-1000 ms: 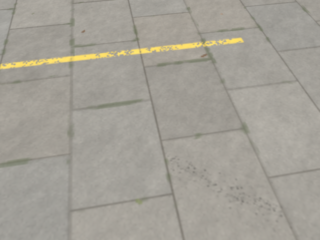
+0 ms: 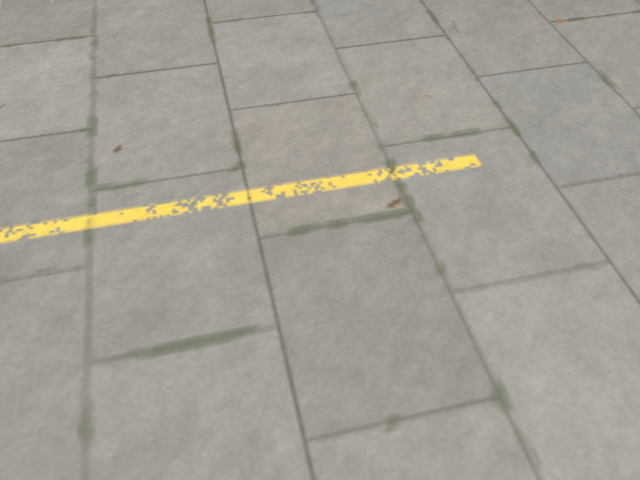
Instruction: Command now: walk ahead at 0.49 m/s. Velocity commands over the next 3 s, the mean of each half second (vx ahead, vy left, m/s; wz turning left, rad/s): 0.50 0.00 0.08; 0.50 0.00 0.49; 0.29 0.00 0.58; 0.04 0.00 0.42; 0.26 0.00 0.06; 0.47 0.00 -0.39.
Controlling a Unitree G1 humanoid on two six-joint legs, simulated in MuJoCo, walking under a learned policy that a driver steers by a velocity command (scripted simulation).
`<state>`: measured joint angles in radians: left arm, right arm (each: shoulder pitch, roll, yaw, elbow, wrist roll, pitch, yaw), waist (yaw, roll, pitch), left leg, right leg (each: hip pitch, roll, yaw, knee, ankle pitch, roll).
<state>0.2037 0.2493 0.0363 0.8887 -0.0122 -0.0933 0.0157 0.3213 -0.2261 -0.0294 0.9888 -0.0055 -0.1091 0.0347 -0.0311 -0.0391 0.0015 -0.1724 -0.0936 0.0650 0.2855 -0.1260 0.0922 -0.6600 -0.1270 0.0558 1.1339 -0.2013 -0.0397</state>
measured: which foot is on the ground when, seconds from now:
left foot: down 0.00-0.32, up 0.34-0.86, down 0.88-1.00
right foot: up 0.00-0.28, down 0.30-0.88, up 0.90-1.00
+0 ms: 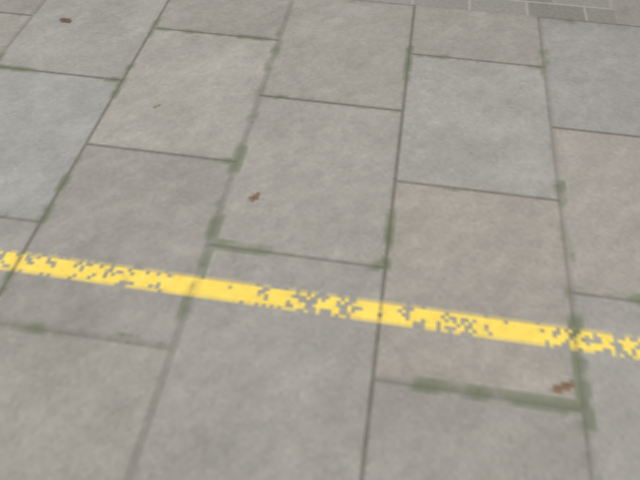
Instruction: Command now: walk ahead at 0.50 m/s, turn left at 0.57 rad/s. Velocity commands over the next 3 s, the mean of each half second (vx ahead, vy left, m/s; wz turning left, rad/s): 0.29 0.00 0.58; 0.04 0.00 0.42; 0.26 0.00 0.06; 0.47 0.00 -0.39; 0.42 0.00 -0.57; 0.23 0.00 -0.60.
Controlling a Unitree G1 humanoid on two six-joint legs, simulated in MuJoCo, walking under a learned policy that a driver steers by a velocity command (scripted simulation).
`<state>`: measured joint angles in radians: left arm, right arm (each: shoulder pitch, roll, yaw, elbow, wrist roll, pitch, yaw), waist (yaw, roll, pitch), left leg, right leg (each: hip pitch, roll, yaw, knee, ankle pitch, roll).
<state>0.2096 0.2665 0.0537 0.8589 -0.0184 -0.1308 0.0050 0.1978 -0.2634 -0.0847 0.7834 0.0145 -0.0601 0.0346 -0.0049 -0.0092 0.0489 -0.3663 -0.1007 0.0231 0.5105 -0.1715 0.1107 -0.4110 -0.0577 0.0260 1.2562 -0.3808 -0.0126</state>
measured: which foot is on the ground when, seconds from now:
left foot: down 0.00-0.34, up 0.36-0.76, down 0.78-1.00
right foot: up 0.00-0.32, down 0.34-0.78, up 0.80-1.00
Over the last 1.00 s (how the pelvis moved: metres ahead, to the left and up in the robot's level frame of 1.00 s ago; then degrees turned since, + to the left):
0.53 0.01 -0.01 21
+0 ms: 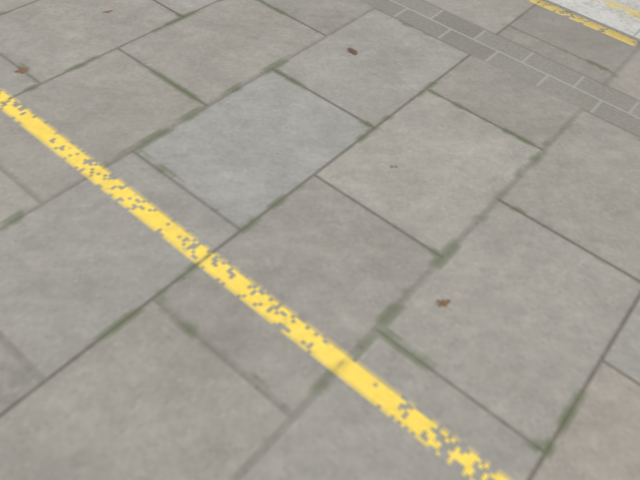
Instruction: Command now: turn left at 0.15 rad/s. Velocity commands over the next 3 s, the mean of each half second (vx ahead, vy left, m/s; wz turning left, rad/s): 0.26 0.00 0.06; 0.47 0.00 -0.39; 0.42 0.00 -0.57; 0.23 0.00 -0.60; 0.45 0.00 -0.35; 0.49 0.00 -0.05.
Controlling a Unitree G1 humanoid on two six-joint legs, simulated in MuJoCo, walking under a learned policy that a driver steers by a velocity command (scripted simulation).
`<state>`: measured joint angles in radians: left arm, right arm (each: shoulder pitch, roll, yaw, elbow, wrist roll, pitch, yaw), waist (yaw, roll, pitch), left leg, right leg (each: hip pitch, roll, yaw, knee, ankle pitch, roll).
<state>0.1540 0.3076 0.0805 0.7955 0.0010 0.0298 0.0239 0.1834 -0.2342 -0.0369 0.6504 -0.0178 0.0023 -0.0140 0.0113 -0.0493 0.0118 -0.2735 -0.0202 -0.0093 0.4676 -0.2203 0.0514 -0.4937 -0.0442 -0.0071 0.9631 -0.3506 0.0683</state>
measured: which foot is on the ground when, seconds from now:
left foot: down 0.00-0.20, up 0.22-0.52, down 0.54-1.00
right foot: up 0.00-0.14, down 0.16-0.54, up 0.56-1.00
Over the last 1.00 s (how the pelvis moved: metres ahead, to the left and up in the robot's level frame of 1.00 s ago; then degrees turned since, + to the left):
0.22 0.01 0.01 30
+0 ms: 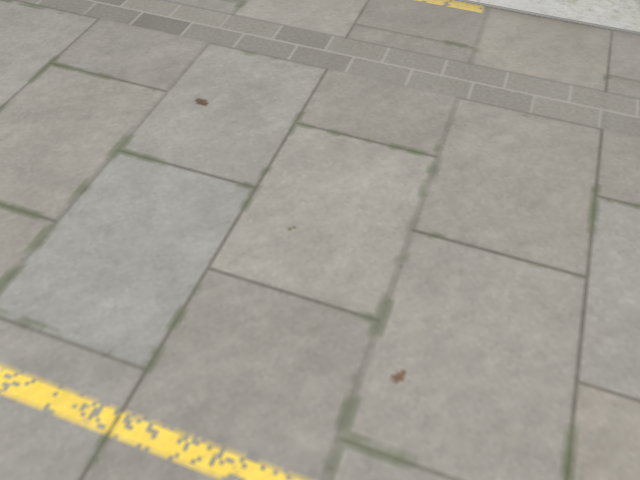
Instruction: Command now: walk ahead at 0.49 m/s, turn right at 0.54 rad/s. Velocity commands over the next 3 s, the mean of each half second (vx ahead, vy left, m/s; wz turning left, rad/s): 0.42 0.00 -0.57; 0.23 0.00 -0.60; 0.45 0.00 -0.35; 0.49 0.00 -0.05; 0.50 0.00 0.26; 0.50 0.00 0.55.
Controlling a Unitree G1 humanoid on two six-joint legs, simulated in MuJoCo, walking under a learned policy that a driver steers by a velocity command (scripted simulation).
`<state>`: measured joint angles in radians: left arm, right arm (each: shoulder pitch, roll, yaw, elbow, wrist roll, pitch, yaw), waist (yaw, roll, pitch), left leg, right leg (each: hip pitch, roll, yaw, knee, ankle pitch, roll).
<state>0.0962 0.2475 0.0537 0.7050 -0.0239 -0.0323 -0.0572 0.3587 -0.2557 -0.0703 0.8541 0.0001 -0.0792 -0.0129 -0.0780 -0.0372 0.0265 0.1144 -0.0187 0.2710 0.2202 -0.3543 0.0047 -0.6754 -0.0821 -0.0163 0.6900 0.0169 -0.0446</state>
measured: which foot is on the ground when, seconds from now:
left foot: down 0.00-0.08, up 0.10-0.52, down 0.54-0.96, up 0.98-1.00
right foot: up 0.00-0.08, down 0.10-0.54, up 0.56-0.96, down 0.98-1.00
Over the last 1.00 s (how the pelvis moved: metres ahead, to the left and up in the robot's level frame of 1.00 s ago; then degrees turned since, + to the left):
0.33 0.04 -0.01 -15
